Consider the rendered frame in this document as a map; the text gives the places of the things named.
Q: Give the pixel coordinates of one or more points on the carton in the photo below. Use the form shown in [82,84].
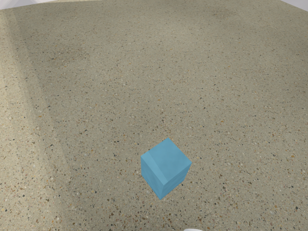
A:
[164,167]

